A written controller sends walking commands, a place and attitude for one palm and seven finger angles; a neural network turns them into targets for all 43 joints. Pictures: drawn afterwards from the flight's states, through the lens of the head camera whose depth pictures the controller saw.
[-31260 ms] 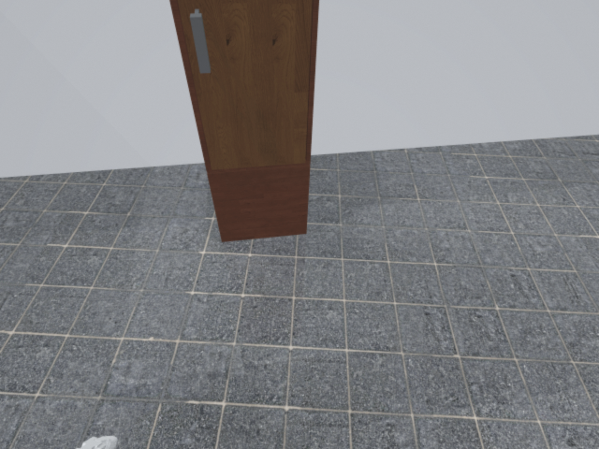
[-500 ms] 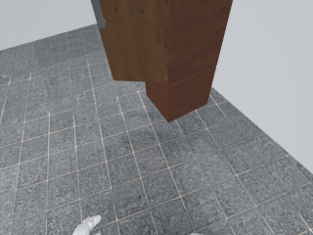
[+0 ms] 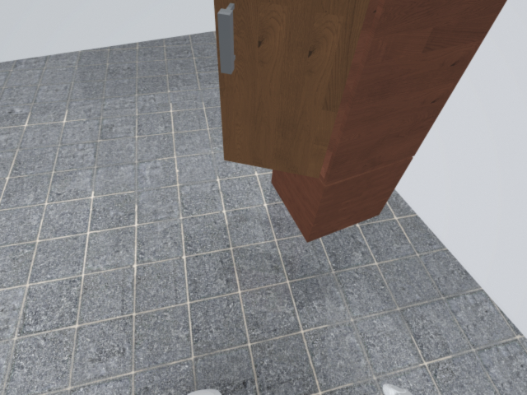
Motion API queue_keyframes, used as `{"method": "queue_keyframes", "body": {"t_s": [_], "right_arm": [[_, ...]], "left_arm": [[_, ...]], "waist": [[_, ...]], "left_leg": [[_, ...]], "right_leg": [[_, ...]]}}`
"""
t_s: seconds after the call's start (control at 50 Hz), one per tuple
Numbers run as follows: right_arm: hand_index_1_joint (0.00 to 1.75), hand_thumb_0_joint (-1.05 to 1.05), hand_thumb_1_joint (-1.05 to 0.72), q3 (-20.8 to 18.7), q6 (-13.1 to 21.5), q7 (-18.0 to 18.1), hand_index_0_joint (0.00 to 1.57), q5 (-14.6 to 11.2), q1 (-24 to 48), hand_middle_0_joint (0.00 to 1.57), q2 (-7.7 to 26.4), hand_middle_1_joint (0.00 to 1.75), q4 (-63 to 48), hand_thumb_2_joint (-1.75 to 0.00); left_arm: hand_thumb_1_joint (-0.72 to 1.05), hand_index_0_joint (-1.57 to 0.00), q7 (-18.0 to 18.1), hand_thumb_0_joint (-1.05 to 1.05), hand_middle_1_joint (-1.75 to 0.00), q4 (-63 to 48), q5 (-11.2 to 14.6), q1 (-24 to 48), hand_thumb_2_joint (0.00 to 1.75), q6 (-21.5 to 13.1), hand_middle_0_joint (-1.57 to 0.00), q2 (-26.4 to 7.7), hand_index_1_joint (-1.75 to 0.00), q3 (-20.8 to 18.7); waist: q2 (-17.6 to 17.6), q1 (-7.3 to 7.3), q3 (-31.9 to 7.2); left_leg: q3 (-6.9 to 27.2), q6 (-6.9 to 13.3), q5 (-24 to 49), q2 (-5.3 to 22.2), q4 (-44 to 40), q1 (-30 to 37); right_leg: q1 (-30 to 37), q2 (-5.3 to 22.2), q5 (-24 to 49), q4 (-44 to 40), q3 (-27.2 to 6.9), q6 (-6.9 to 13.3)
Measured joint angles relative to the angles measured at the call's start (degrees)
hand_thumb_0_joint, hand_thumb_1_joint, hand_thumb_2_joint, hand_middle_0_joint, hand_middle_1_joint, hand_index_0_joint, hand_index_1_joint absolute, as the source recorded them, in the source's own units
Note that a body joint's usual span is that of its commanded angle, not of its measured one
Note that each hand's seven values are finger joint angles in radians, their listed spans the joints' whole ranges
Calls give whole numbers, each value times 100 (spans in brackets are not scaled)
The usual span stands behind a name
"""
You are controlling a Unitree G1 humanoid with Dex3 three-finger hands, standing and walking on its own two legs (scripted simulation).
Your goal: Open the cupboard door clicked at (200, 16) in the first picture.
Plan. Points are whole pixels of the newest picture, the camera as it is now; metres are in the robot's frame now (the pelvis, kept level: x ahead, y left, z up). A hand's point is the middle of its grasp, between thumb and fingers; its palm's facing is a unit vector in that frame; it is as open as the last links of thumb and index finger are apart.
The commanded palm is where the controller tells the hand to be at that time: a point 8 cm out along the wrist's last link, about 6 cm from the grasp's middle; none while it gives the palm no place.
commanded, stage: take the last steps up to it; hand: left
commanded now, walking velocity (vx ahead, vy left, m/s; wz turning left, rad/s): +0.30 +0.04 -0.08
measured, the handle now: (229, 38) +0.82 +0.17 +0.11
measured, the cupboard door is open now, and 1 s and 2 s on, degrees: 54 54 54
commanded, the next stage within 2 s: come to a stop and stand still in 0.38 s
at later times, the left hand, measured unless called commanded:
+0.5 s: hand (196, 297) +0.30 +0.16 -0.15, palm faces -0.04 -0.98 -0.19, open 7.3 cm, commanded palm none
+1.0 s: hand (172, 307) +0.28 +0.20 -0.17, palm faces +0.00 -0.97 -0.26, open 7.3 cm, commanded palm none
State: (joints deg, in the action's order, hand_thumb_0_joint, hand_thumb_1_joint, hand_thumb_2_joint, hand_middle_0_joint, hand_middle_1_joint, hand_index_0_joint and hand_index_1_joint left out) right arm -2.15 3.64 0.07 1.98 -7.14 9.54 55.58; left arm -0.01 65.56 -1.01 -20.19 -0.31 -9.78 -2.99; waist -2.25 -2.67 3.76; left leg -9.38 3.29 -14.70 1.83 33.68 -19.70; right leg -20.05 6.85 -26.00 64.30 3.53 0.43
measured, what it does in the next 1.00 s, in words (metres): walks ahead: right foot, then left foot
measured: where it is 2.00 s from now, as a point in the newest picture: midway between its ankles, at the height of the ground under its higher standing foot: outside the picture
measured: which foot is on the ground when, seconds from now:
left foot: down 0.00-0.40, up 0.42-0.66, down 0.68-1.00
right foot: up 0.00-0.36, down 0.38-0.70, up 0.72-1.00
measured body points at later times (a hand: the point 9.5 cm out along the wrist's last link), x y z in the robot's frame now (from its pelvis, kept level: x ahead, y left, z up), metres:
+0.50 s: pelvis +0.18 +0.00 +0.00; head +0.22 -0.02 +0.45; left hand +0.30 +0.21 -0.14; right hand +0.09 -0.21 -0.16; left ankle +0.10 +0.11 -0.66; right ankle +0.20 -0.10 -0.73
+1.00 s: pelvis +0.22 +0.00 +0.00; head +0.27 -0.01 +0.45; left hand +0.28 +0.26 -0.15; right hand +0.31 -0.24 -0.15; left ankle +0.30 +0.14 -0.73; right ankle +0.18 -0.11 -0.72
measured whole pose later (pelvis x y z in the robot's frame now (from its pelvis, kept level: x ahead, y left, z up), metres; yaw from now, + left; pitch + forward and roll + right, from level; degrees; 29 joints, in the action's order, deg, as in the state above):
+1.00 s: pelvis +0.22 +0.00 +0.00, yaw -3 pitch +1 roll +0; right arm -2.7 -1.7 2.2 1.4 -6.3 11.2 55.7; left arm 1.2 56.5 -0.5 -12.5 2.5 -11.5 -3.1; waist 1.3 -0.6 3.9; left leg -4.4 -0.8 -10.4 4.4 32.1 -22.8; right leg -15.2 1.0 -22.8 37.3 2.6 0.2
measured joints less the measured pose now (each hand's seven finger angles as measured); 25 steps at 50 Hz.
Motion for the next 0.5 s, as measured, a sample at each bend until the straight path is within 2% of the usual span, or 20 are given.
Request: {"method": "queue_keyframes", "body": {"t_s": [0.06, 0.16, 0.24, 0.34, 0.38, 0.4, 0.44, 0.48, 0.5], "right_arm": [[30, 0, -93, -21, 66, 120, 20, -50, -274, 20, -99, 30, 96, -89], [30, -1, -95, -37, 62, 150, 20, -37, -798, 20, 29, 30, 370, -89], [30, 0, -94, 2, 2, 134, 20, -16, -1226, 20, 20, 30, 641, -89], [30, 0, -92, 60, -69, 125, 20, 18, -1638, 20, -61, 30, 936, -89], [30, 0, -92, 87, -98, 119, 20, -11, -1808, 20, -110, 30, 1035, -89], [30, 1, -92, 90, -130, 106, 20, -45, -1819, 20, -123, 30, 1099, -89], [30, 1, -91, 84, -235, 87, 20, -100, -1716, 20, -148, 30, 1162, -89], [30, 1, -91, 61, -315, 80, 20, -121, -1539, 20, -152, 30, 1129, -89], [30, 1, -91, 47, -336, 76, 20, -119, -1438, 20, -146, 30, 1079, -89]], "left_arm": [[92, -20, -27, 1, -30, -177, -21, 305, 90, -14, -20, -1, -30, -30], [93, -20, -17, 1, -30, -507, -40, 805, 90, -15, -20, -2, -30, -71], [93, -20, -45, 1, -30, -683, -29, 1175, 90, -3, -20, -67, -30, -61], [93, -20, -56, 1, -30, -828, -23, 1488, 90, -22, -20, -76, -30, -2], [92, -20, -69, 1, -30, -888, -23, 1536, 90, -102, -20, -68, -30, 31], [92, -20, -58, 1, -30, -896, -24, 1562, 90, -182, -20, -32, -30, 31], [92, -20, -23, 1, -30, -920, 21, 1543, 90, -314, -20, 42, -30, 58], [92, -20, 34, 0, -30, -910, 49, 1407, 90, -339, -20, 124, -30, 81], [92, -20, 58, 0, -30, -873, 52, 1314, 90, -330, -20, 165, -30, 91]], "waist": [[-1, 54, -12], [55, 182, -107], [105, 306, -111], [202, 505, -39], [247, 555, -21], [318, 548, 18], [378, 550, 131], [382, 521, 163], [386, 516, 146]], "left_leg": [[-113, 26, 96, -123, -570, 465], [-225, 92, 155, -302, -1326, 1127], [-254, 56, -6, -379, -1546, 1521], [-303, -81, -507, -319, -1309, 1839], [-282, -172, -891, -217, -822, 1806], [-247, -202, -1081, -92, -287, 1628], [112, -290, -1521, -29, 1394, 975], [387, -344, -1449, -7, 2518, 334], [464, -379, -1308, 48, 2690, 76]], "right_leg": [[-680, -44, 516, 374, 23, 21], [-1174, -50, 1127, -395, 79, -36], [-1081, -45, 1367, -1369, 112, -26], [-554, -182, 1274, -2470, 217, 115], [-130, -293, 1367, -3007, 295, 216], [-70, -357, 1175, -2964, 332, 231], [49, -404, 963, -2837, 400, 233], [290, -437, 996, -3054, 424, 183], [424, -459, 1041, -3232, 440, 174]]}}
